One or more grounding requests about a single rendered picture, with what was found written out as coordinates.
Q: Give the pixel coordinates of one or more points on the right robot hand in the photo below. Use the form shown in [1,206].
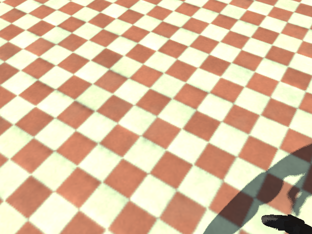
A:
[289,223]

